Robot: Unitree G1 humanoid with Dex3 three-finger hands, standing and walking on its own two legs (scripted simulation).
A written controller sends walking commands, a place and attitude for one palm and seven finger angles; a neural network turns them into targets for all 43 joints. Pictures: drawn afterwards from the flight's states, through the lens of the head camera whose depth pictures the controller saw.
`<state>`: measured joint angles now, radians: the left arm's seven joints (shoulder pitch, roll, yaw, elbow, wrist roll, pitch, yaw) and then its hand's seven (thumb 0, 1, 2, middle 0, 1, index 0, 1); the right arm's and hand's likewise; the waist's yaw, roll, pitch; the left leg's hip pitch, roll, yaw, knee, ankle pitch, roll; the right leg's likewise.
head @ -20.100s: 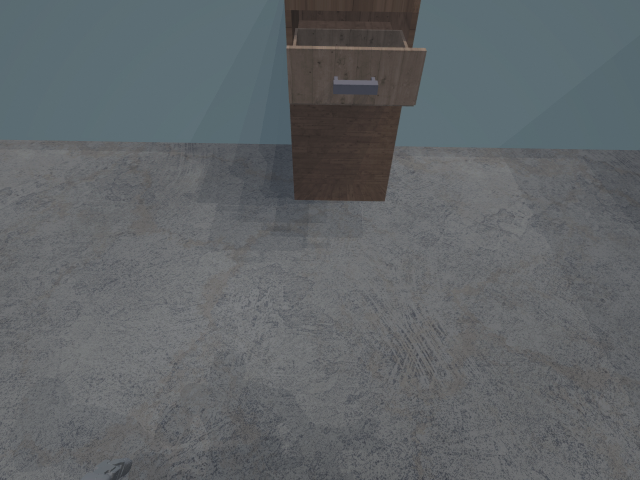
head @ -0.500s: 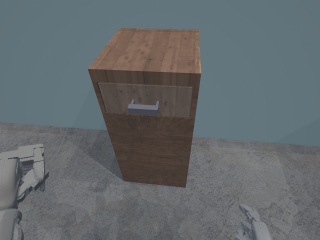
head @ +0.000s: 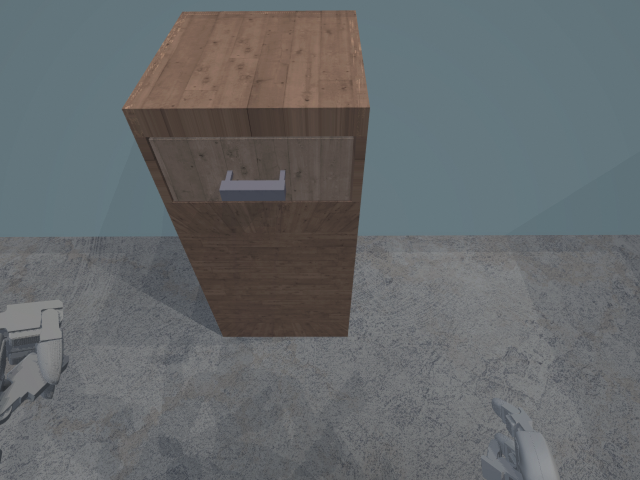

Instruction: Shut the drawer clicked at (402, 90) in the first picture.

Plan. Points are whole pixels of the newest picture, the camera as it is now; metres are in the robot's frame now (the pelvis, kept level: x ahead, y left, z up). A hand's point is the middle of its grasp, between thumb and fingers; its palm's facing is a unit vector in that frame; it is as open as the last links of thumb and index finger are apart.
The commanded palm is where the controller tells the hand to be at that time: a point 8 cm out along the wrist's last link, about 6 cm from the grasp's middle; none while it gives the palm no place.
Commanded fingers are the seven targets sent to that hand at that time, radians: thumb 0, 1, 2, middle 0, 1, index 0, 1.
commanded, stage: step back with the hand held close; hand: left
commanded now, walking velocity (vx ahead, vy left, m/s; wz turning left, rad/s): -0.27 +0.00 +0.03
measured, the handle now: (254, 182) +0.64 +0.16 -0.03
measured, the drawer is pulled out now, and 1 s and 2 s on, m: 0.00 0.00 0.00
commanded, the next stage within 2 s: stop stepping back and stand still in 1.22 s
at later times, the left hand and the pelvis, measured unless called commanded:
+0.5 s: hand (28, 434) +0.13 +0.23 +0.16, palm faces +0.39 -0.76 -0.52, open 3.2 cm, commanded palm +0.06 +0.27 +0.18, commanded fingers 0.00 0.90 0.90 -1.40 -1.60 -1.40 -1.60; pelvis -0.06 -0.01 -0.01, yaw +3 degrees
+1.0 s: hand out of the picture +0.07 +0.23 +0.17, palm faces +0.46 -0.75 -0.48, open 3.2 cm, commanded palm +0.02 +0.25 +0.18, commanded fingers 0.00 0.90 0.90 -1.40 -1.60 -1.40 -1.60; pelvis -0.11 -0.03 -0.01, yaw +1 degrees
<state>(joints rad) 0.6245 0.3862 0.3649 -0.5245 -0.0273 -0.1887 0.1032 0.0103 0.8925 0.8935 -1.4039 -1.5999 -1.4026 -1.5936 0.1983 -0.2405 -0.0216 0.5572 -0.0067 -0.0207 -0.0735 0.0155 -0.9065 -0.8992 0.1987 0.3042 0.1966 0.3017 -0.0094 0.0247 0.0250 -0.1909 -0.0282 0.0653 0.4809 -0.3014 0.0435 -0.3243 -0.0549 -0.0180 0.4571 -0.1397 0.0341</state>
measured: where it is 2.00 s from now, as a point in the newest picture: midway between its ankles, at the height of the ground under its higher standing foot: outside the picture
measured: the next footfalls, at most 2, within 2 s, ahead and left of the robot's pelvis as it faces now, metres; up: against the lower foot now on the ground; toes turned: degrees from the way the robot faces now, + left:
right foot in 1.00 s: -0.23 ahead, -0.15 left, +0.00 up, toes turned -4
left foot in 1.22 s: -0.08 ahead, +0.05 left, +0.00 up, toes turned +2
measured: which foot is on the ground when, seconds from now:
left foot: down 0.00-1.00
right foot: down 0.00-0.78, up 0.80-0.98, down 1.00-1.00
